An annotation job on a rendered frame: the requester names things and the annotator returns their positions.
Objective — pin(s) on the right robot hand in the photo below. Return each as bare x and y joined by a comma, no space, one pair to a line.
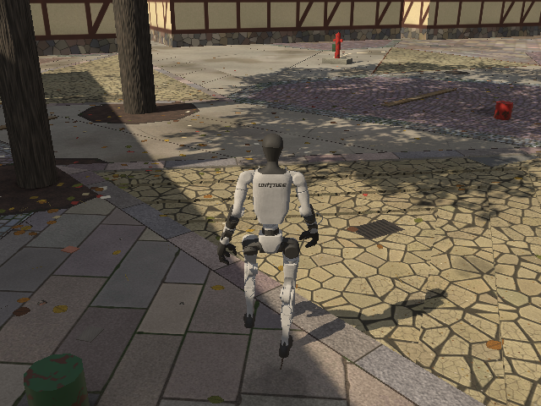
307,235

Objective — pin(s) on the robot right forearm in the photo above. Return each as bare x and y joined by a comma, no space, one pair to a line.
311,222

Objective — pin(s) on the humanoid robot head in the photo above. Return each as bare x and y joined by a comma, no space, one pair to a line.
272,146

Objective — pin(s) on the robot left foot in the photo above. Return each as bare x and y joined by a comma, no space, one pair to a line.
249,321

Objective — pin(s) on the left robot hand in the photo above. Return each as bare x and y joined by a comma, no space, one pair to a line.
221,251

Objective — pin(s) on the left robot upper arm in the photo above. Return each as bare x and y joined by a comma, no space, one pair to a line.
241,190

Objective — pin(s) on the robot left forearm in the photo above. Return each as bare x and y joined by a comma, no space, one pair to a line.
229,228

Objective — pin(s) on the right robot upper arm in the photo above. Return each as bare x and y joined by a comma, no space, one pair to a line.
298,180

